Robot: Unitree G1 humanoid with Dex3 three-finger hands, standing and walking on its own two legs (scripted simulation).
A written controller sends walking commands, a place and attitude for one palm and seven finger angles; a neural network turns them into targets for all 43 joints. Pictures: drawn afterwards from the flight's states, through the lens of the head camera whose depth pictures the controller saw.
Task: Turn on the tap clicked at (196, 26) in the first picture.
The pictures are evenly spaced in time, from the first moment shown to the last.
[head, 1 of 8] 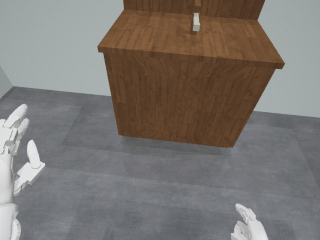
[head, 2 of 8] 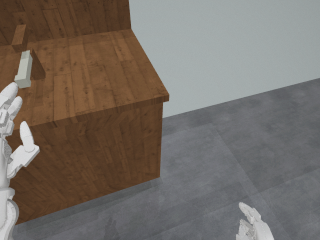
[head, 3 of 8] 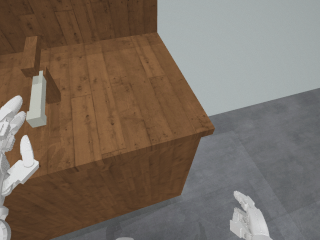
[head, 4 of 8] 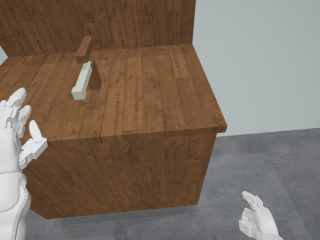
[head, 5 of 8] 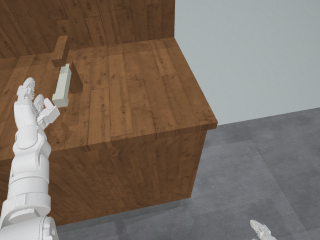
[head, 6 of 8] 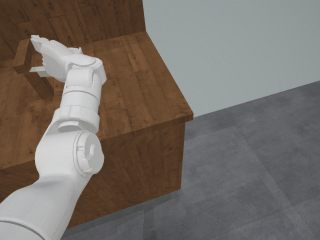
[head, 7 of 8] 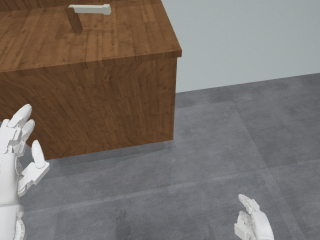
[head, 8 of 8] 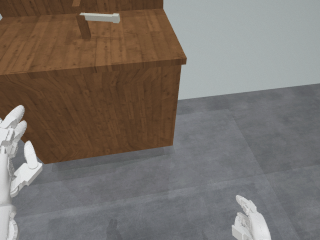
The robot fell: no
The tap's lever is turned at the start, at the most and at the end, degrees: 0 74 74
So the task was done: yes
